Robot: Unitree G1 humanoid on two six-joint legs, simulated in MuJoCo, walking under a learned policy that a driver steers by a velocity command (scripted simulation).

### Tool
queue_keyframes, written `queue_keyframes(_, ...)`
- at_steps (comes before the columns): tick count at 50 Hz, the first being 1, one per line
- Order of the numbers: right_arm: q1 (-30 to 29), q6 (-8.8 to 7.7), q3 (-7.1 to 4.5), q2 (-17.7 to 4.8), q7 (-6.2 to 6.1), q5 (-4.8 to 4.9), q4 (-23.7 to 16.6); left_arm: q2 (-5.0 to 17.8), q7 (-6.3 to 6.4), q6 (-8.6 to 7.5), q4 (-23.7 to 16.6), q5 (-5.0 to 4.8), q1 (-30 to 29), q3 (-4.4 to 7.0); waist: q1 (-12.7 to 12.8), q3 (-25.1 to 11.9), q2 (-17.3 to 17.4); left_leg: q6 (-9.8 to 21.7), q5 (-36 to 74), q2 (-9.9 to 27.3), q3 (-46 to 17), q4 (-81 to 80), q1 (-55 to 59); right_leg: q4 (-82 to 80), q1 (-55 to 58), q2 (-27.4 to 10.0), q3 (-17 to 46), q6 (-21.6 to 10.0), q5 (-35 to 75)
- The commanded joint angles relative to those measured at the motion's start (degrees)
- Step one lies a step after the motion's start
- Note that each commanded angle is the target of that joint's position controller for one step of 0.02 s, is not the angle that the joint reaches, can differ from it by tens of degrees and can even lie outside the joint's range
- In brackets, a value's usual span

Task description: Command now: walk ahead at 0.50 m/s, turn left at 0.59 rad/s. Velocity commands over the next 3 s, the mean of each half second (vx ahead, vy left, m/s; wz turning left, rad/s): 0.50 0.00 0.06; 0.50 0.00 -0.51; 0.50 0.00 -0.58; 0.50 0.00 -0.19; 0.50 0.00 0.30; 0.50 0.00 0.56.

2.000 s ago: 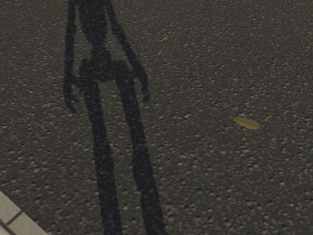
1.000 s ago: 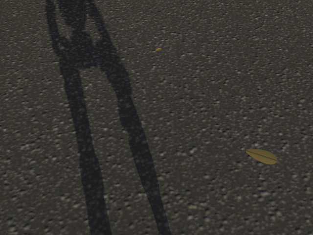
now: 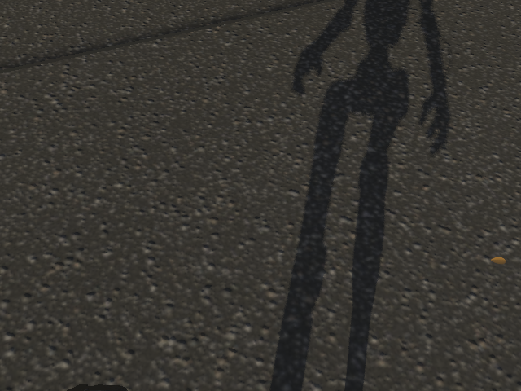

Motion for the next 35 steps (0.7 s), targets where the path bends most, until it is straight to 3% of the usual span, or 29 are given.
queue_keyframes(1, 4.6, -0.35, -1.84, -8.93, -0.62, -0.44, -2.17, 4.04, -0.25, -1.42, -7.04, -0.4, -9.42, 0.23, -1.25, 0.6, 6.33, 5.78, 29.99, 15.09, -11.82, 0.75, 4.18, -5.27, -3.07, 3.19, -1.98, -0.74, 1.43)
queue_keyframes(3, 4.28, -0.31, -2.01, -9.73, -1.06, -0.72, -2.58, 4.8, -0.24, -1.97, -8.18, -0.73, -9.81, 0.13, -0.71, 0.72, 7.14, 4.89, 32.6, 15.9, -13.4, 2.61, 4.95, -9.23, 0.45, 4.19, -1.44, -1.89, 0.42)
queue_keyframes(4, 2.9, -0.33, -2.15, -10.31, -1.27, -0.74, -3.04, 5.46, -0.09, -2.24, -7.98, -0.83, -7.69, 0.25, 0.71, 0.45, 7.55, 3.83, 34.21, 16.0, -13.78, 3.82, 3.94, -11.58, 4.8, 4.8, -1.16, -2.62, -0.72)
queue_keyframes(6, 0.35, -0.95, -2.08, -10.87, -1.12, -0.74, -3.27, 7.23, 0.68, -2.87, -4.43, -0.74, 3.13, 1.07, 5.11, -3.85, 7.51, 1.29, 47.28, 15.03, -10.71, 11.01, 1.9, -14.44, 20.09, 7.67, -3.64, -5.29, -3.28)
queue_keyframes(7, 0.1, -1.32, -1.87, -10.58, -0.73, -0.6, -2.78, 8.1, 1.32, -3.43, -1.96, -0.65, 11.31, 1.64, 9.16, -7.94, 5.57, 0.07, 48.45, 12.41, -7.59, 20.91, 0.54, -17.96, 29.95, 7.45, -4.19, -6.91, -1.02)
queue_keyframes(8, 0.82, -1.71, -1.05, -7.75, -0.35, -0.53, -3.75, 10.99, 2.17, -3.88, -0.83, 0.42, 19.89, 2.4, 12.21, -14.35, 2.33, -0.87, 34.35, 9.62, -5.33, 35.49, -7.04, -17.92, 42.38, -1.91, 5.74, -9.6, -8.82)
queue_keyframes(9, 9.61, -1.57, -0.34, -2.89, -0.01, 1.56, -4.13, 17.66, 2.06, -3.47, 0.31, 1.34, 23.44, 4.08, 8.53, -21.6, -13.56, -3.95, -6.69, -1.35, 0.2, 55.5, -24.16, -22.84, 56.21, -17.33, 35.7, -19.0, -10.46)
queue_keyframes(10, 8.43, -1.49, -0.42, -6.49, -0.31, -0.69, -3.2, 13.59, 1.18, -2.65, 0.56, -0.8, 19.87, 3.55, 6.97, -17.42, -8.12, -3.15, -13.11, 0.74, -2.11, 60.98, -30.87, -28.42, 51.43, -16.8, 45.57, -19.9, -16.27)
queue_keyframes(11, 2.89, -1.29, -0.45, -6.86, -0.06, -1.43, -4.08, 9.37, 0.89, -2.51, -0.52, -1.49, 13.6, 2.66, 5.23, -7.41, -2.34, -3.33, -7.89, 4.34, -0.81, 60.69, -33.17, -29.01, 42.83, -14.32, 35.87, -19.17, -17.22)
queue_keyframes(12, -2.01, -1.43, -0.1, -6.74, 0.26, -1.98, -5.24, 6.6, 0.58, -2.72, -0.55, -1.33, 11.33, 1.95, 5.32, -4.12, 1.67, -3.56, -4.68, 6.71, 0.73, 57.35, -32.8, -29.34, 37.51, -11.16, 28.46, -17.94, -10.98)
queue_keyframes(13, -4.37, -1.28, -0.02, -6.37, 0.59, -2.3, -6.26, 5.85, 0.55, -2.99, 0.23, -1.21, 11.59, 1.56, 4.68, -2.6, 0.84, -3.95, -3.71, 8.43, 1.87, 54.18, -32.2, -29.83, 34.65, -8.17, 23.5, -16.76, -4.02)
queue_keyframes(15, -4.49, -0.46, 0.51, -5.31, 1.15, -3.0, -7.02, 5.99, 0.44, -3.6, 2.26, -1.71, 13.57, 1.39, 3.29, -3.27, -2.41, -5.41, -3.45, 9.67, 3.28, 49.71, -29.01, -30.52, 31.8, -4.75, 18.55, -16.0, 6.01)
queue_keyframes(18, -7.29, 0.0, 1.37, -4.07, 1.49, -3.0, -8.35, 7.69, 0.56, -4.0, 3.99, -2.26, 17.21, 2.02, 3.32, -3.52, -2.34, -7.53, -3.57, 10.55, 5.35, 43.59, -29.72, -32.0, 30.28, -3.69, 16.01, -17.55, 9.4)
queue_keyframes(21, -16.18, 0.11, 2.39, -3.23, 1.62, -2.63, -11.49, 8.25, 0.83, -3.38, 4.52, -2.28, 19.48, 2.39, 5.24, -0.72, -2.47, -9.35, 1.91, 11.3, 6.77, 33.22, -30.9, -34.36, 27.49, -2.29, 14.84, -17.14, 4.02)
queue_keyframes(26, -24.69, -0.44, 3.1, -3.56, 1.39, -1.47, -14.51, 9.7, 0.62, -2.87, 4.59, -1.9, 23.23, 3.29, 8.29, -1.49, -2.3, -10.15, 8.76, 9.26, 7.36, 21.65, -26.63, -31.04, 28.76, -1.72, 15.6, -15.01, 6.11)
queue_keyframes(29, -23.28, -1.19, 2.73, -4.8, 0.83, -1.14, -14.96, 10.62, 0.92, -2.47, 3.71, -1.52, 22.42, 3.8, 6.88, -2.37, -2.85, -9.24, 5.54, 7.95, 6.53, 16.45, -20.1, -26.5, 28.76, -2.43, 18.66, -13.27, 6.85)
queue_keyframes(31, -15.38, -2.2, 1.86, -6.58, -0.02, -1.52, -12.7, 10.53, 1.04, -2.47, 2.9, -1.83, 20.61, 3.9, 2.84, -4.84, -0.42, -7.51, 5.11, 7.63, 5.99, 9.47, -7.3, -18.24, 25.2, 0.66, 18.36, -10.98, 5.86)
queue_keyframes(32, -8.48, -2.92, 0.76, -10.37, -0.92, -2.58, -11.96, 7.84, 0.77, -2.97, 1.72, -2.5, 19.92, 3.18, -0.32, -9.96, 5.33, -4.9, -1.28, 16.64, -2.86, 6.1, 2.59, -5.86, 20.72, 4.43, 14.32, -9.1, 0.73)
queue_keyframes(33, -3.49, -2.36, -0.44, -15.56, -1.67, -3.59, -11.96, 2.65, 0.8, -3.14, -0.56, -3.86, 21.63, 1.94, -1.03, -15.23, 15.72, -0.7, -11.81, 30.68, -21.33, 1.25, 14.8, 9.13, 7.16, 11.62, 5.11, -6.91, -20.75)
queue_keyframes(34, -3.96, -1.25, -1.04, -15.48, -1.6, -2.74, -11.01, 5.96, 1.13, -2.27, -0.98, -2.48, 24.15, 2.38, 1.58, -14.53, 17.55, 3.38, -17.87, 34.75, -33.97, -1.36, 11.49, 17.65, 0.08, 10.23, 2.18, -7.23, -28.34)
queue_keyframes(35, -7.22, -1.0, 0.21, -9.7, -1.18, -2.37, -12.05, 7.57, 1.04, -1.43, 0.49, -1.45, 22.52, 2.76, 2.63, -8.07, 8.89, 3.05, -20.09, 31.77, -27.92, -1.63, 5.92, 21.35, -1.0, 6.52, 3.69, -7.58, -24.17)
